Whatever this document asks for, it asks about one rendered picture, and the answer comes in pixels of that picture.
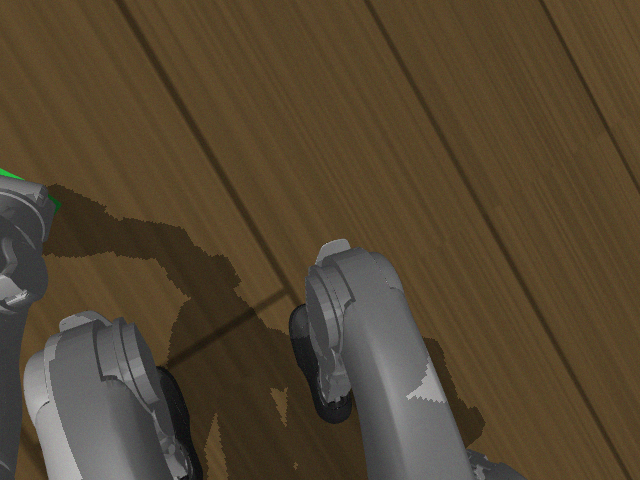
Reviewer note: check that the right robot hand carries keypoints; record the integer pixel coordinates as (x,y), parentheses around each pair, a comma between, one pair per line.
(483,469)

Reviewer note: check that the cube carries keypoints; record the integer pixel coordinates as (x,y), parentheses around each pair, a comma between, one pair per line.
(57,203)

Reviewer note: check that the left robot arm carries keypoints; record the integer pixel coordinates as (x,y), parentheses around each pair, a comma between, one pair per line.
(26,215)

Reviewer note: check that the right robot foot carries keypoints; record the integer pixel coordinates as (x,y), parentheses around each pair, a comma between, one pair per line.
(332,412)

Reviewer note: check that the left robot foot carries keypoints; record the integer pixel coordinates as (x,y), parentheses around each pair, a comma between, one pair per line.
(181,422)

